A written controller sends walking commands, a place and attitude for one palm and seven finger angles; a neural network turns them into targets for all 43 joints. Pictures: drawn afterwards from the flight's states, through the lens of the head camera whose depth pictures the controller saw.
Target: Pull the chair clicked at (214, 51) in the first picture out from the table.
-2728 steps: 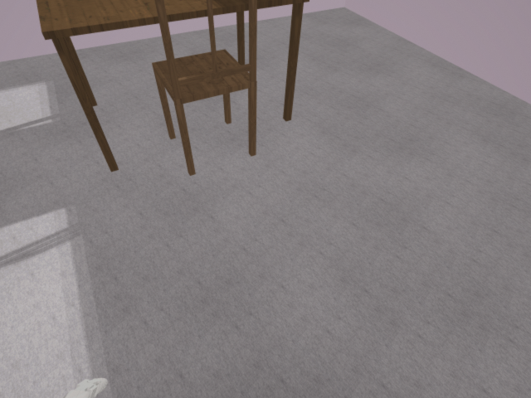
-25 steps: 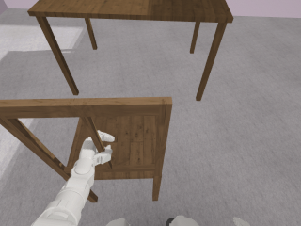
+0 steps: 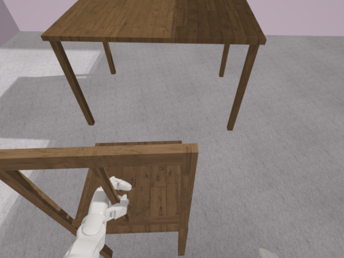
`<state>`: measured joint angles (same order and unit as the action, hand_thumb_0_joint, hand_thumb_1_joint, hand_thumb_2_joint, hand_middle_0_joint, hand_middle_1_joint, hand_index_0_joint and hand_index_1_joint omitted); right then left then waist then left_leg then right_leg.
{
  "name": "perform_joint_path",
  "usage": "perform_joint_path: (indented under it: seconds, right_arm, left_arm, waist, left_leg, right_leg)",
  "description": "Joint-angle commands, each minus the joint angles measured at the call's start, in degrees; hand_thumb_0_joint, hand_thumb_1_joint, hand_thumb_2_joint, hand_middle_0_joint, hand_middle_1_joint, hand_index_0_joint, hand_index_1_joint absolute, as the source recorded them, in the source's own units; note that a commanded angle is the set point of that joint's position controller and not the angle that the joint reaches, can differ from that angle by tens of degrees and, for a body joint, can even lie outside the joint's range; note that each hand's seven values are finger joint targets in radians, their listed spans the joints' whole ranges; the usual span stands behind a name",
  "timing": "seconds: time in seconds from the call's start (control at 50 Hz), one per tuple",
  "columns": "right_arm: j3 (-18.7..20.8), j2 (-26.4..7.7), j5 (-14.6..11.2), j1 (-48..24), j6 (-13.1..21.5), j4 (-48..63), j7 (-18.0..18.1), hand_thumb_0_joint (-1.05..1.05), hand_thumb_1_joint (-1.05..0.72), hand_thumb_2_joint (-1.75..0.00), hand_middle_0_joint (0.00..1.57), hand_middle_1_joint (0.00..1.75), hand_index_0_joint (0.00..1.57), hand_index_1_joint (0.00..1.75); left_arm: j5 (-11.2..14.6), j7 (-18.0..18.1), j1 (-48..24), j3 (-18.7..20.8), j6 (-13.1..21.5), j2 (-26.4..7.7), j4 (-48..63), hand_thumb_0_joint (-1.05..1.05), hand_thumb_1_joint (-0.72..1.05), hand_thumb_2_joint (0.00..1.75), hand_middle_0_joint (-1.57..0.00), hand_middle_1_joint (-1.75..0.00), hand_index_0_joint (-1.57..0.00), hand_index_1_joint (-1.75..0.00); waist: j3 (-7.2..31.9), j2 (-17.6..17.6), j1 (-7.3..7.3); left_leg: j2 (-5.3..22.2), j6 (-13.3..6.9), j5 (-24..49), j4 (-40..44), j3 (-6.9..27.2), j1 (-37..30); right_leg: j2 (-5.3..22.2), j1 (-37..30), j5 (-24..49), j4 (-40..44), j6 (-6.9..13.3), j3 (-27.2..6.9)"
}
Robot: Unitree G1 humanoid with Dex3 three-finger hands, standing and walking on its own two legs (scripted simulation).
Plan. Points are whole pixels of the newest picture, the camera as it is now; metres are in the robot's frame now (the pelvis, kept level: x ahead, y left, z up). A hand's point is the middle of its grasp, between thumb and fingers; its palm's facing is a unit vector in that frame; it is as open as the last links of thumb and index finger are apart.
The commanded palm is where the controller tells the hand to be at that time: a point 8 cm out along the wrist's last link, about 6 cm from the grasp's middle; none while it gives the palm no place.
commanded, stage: stop walking, hand still on the chair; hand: left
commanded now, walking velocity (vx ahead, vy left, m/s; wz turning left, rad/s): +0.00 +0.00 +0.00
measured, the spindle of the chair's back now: (114, 198) +0.27 +0.17 -0.05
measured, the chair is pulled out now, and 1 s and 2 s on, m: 0.67 0.66 0.66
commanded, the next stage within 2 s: open the thumb and straighten the fingers in 0.64 s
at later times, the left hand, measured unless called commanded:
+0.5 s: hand (123, 200) +0.27 +0.15 -0.07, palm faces +0.06 -0.98 -0.19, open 5.1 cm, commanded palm +0.25 +0.20 -0.05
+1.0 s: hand (121, 198) +0.27 +0.16 -0.06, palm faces +0.05 -0.98 -0.16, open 8.2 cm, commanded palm +0.25 +0.21 -0.04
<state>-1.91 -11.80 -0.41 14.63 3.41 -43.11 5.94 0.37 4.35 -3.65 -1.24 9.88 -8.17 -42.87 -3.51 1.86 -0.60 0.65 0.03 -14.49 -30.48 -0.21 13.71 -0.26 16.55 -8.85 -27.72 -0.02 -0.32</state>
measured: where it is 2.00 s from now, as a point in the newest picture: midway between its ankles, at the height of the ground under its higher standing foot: outside the picture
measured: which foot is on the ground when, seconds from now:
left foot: down 0.00-1.00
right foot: down 0.00-1.00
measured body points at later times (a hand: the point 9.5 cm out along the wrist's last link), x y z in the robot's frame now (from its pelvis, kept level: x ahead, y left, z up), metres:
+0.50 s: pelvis +0.04 -0.01 +0.01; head +0.05 -0.01 +0.46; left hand +0.26 +0.20 -0.05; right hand +0.20 -0.24 -0.09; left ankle +0.02 +0.12 -0.73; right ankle +0.07 -0.12 -0.73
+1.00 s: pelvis +0.04 +0.00 -0.01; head +0.07 -0.01 +0.44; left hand +0.27 +0.21 -0.05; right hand +0.19 -0.25 -0.11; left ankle +0.02 +0.12 -0.73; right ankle +0.07 -0.12 -0.73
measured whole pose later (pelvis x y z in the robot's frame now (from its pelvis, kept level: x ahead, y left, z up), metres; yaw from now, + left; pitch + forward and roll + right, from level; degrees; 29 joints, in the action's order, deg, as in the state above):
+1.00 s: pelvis +0.04 +0.00 -0.01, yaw +1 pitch +5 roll +0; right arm -0.3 -14.3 -3.1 12.4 4.7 -36.4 3.5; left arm 3.7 3.4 8.4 -1.0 2.1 -9.8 -21.4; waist 2.1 1.3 -2.2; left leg -0.2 0.0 -19.3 -36.3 0.4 22.3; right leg 0.7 25.8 -15.1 -35.5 -0.2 0.3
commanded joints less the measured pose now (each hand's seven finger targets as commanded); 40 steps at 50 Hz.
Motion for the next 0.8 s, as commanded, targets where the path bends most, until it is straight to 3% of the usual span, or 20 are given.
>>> perform_joint_path:
  seconds: [0.0,0.02,0.12,0.2,0.24,0.4,0.42,0.5,0.7,0.72,0.74,0.76,0.78]
  right_arm:
    - [3.06,-7.66,-0.12,-4.12,3.12,7.82,0.92,0.0,-0.9,-0.9,0.2,0.3,0.2,0.3]
    - [3.15,-8.0,-0.09,-4.28,3.27,7.66,1.1,0.0,-0.9,-0.9,0.2,0.3,0.2,0.3]
    - [3.26,-8.1,-0.32,-5.2,3.27,8.68,1.08,0.0,-0.9,-0.9,0.2,0.3,0.2,0.3]
    - [3.4,-8.06,-0.25,-5.87,2.47,9.59,1.01,0.0,-0.9,-0.9,0.2,0.3,0.2,0.3]
    - [3.35,-8.05,-0.16,-5.89,2.25,9.55,1.06,0.0,-0.9,-0.9,0.2,0.3,0.2,0.3]
    - [2.97,-7.42,-0.15,-6.91,0.33,11.05,0.92,0.0,-0.9,-0.9,0.2,0.3,0.2,0.3]
    - [3.06,-7.71,-0.24,-6.65,0.23,10.91,1.02,0.0,-0.9,-0.9,0.2,0.3,0.2,0.3]
    - [2.79,-7.33,-0.21,-7.21,-0.54,11.44,0.99,0.0,-0.9,-0.9,0.2,0.3,0.2,0.3]
    - [2.68,-7.57,-0.48,-7.11,-1.27,10.81,1.54,0.0,-0.9,-0.9,0.2,0.3,0.2,0.3]
    - [2.86,-7.7,-0.57,-7.09,-1.11,11.21,1.6,0.0,-0.9,-0.9,0.2,0.3,0.2,0.3]
    - [3.82,-8.82,-3.6,-7.16,0.02,11.92,-0.16,0.0,-0.9,-0.9,0.2,0.3,0.2,0.3]
    - [3.83,-9.5,-3.44,-8.1,0.84,12.43,-0.97,0.0,-0.9,-0.9,0.2,0.3,0.2,0.3]
    - [4.09,-9.18,-3.12,-8.49,1.45,12.92,-1.12,0.0,-0.9,-0.9,0.2,0.3,0.2,0.3]
  left_arm:
    - [-0.8,1.87,-12.66,2.87,2.85,-8.4,12.21,0.0,0.9,0.9,-0.5,-1.45,-0.5,-1.45]
    - [-0.74,1.86,-11.44,2.97,2.76,-8.86,12.64,0.0,0.9,0.9,-0.5,-1.45,-0.5,-1.45]
    - [-0.52,1.75,-6.37,2.23,2.61,-8.2,16.16,0.0,0.9,0.9,-0.5,-1.45,-0.5,-1.45]
    - [-0.25,1.62,-3.7,2.02,2.17,-7.71,18.35,0.0,0.9,0.9,-0.5,-1.45,-0.5,-1.45]
    - [-0.13,1.65,-2.34,2.53,1.7,-8.23,18.53,0.0,0.9,0.9,-0.5,-1.45,-0.5,-1.45]
    - [0.32,1.91,-1.19,2.56,0.14,-8.03,19.12,0.0,0.9,0.9,-0.5,-1.45,-0.5,-1.45]
    - [0.47,1.9,-1.46,2.77,0.0,-8.74,19.68,0.0,0.9,0.9,-0.5,-1.45,-0.5,-1.45]
    - [0.31,2.23,-1.77,3.06,-0.49,-8.41,18.38,0.0,0.9,0.9,-0.5,-1.45,-0.5,-1.45]
    - [0.5,2.34,-1.62,2.73,-0.22,-8.09,16.19,0.0,0.9,0.9,-0.5,-1.45,-0.5,-1.45]
    - [0.63,2.42,-3.48,3.9,0.34,-10.31,22.19,0.0,0.9,0.9,-0.5,-1.45,-0.5,-1.45]
    - [3.72,1.06,2.98,0.28,-2.21,-3.3,18.65,0.0,0.78,0.84,-0.5,-1.45,-0.5,-1.45]
    - [4.11,0.36,-1.4,2.06,-1.86,-6.05,23.32,0.0,0.66,0.78,-0.5,-1.45,-0.5,-1.45]
    - [4.04,-0.1,-0.79,3.15,-1.59,-6.68,25.8,0.0,0.54,0.73,-0.5,-1.45,-0.5,-1.45]
  waist:
    - [9.78,-6.72,-0.07]
    - [9.13,-4.6,-0.27]
    - [14.18,-1.68,-0.2]
    - [15.88,-2.3,-0.15]
    - [14.56,-0.45,-0.16]
    - [11.51,-1.48,-0.03]
    - [11.34,0.23,-0.15]
    - [10.62,-1.01,0.11]
    - [11.35,-2.56,0.2]
    - [12.39,-2.55,0.17]
    - [11.01,-8.37,-2.22]
    - [11.55,-7.58,-1.43]
    - [13.65,-3.89,-0.54]
  left_leg:
    - [3.71,-1.88,-3.9,8.21,4.88,-3.06]
    - [4.03,-1.89,-1.63,8.99,5.07,-3.22]
    - [5.46,-1.03,15.69,8.35,4.4,-6.49]
    - [5.88,-0.32,23.73,6.9,3.86,-9.1]
    - [5.83,-0.2,24.34,7.17,3.76,-9.25]
    - [4.93,-0.39,12.71,8.59,3.51,-6.38]
    - [4.65,-0.47,11.37,8.92,3.2,-6.28]
    - [4.51,-0.7,8.18,9.23,3.32,-5.54]
    - [4.88,-1.06,9.64,9.36,3.73,-6.11]
    - [4.91,-1.14,9.93,9.61,3.86,-6.5]
    - [2.25,-0.72,6.47,8.0,0.85,0.41]
    - [1.82,-0.73,4.8,6.7,0.88,3.02]
    - [1.3,-0.76,4.26,6.06,0.19,3.4]
  right_leg:
    - [6.16,-1.44,-14.27,10.58,1.06,-7.89]
    - [5.87,-1.86,-10.85,10.18,0.96,-6.99]
    - [5.82,-8.8,11.61,4.23,1.45,-4.2]
    - [6.39,-10.35,20.84,2.45,1.83,-3.89]
    - [6.16,-9.41,20.22,2.78,1.79,-3.79]
    - [6.36,-8.63,12.09,6.62,1.68,-4.87]
    - [6.38,-8.25,10.85,7.33,1.7,-4.98]
    - [6.36,-7.61,6.6,8.62,1.63,-5.3]
    - [6.36,-7.47,6.79,8.34,1.43,-4.47]
    - [6.27,-8.59,7.32,8.37,1.35,-4.39]
    - [3.91,-5.4,3.33,3.72,0.76,1.06]
    - [3.51,-3.82,2.35,2.34,0.87,1.05]
    - [3.51,-3.98,1.37,1.78,1.06,1.03]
